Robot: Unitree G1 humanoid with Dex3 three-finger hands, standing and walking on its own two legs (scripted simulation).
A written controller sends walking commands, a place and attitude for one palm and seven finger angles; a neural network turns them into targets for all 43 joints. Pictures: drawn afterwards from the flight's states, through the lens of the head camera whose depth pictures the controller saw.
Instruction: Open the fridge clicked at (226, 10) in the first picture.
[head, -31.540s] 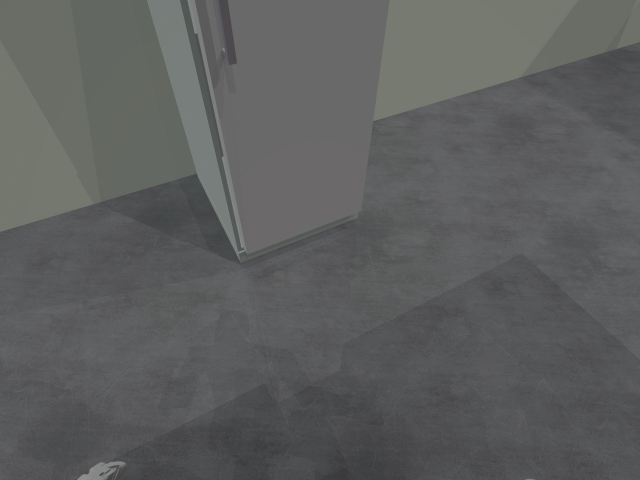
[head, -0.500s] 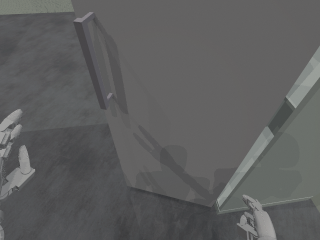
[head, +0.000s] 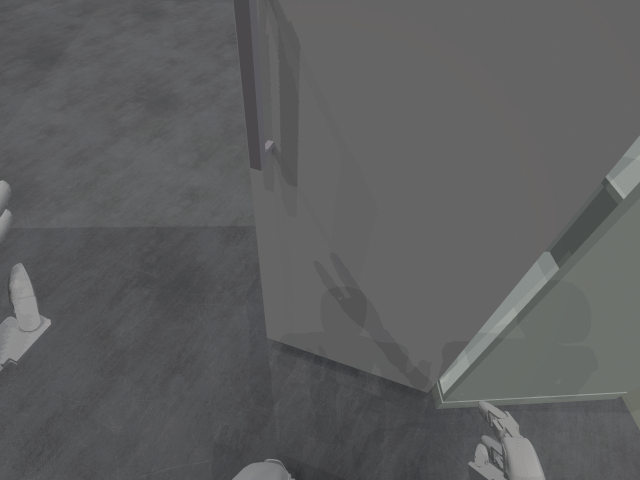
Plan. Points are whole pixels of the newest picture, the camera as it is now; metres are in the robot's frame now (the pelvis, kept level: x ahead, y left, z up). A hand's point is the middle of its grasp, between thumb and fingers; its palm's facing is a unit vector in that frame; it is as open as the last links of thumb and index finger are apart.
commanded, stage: step back with the hand held close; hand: left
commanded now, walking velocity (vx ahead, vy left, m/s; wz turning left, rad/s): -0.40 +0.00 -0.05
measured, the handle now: (258, 84) +0.55 +0.16 +0.20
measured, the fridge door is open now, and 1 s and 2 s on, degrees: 68 68 68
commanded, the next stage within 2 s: stop stepping back and stand still in 0.64 s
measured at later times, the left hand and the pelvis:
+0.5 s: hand (3, 375) +0.15 +0.27 +0.18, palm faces +0.33 -0.85 -0.42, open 7.4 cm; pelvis -0.08 +0.01 +0.00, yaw -2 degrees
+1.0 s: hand out of the picture -0.01 +0.30 +0.19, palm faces +0.31 -0.81 -0.50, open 7.4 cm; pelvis -0.21 +0.05 +0.01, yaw -5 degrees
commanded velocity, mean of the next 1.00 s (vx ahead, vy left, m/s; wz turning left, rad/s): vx -0.20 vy -0.02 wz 0.00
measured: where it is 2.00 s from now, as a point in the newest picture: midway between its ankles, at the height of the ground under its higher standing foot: outside the picture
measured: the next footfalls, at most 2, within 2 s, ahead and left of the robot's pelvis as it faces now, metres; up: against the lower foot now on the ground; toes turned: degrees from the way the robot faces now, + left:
right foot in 0.28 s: -0.09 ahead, -0.12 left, +0.00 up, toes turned -2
left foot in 0.68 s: -0.01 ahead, +0.11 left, +0.00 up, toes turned -4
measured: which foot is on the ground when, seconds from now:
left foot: down 0.00-0.52, up 0.54-0.66, down 0.68-0.96, up 0.98-1.00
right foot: down 0.00-0.06, up 0.08-0.26, down 0.28-0.68, up 0.70-0.96, down 0.98-1.00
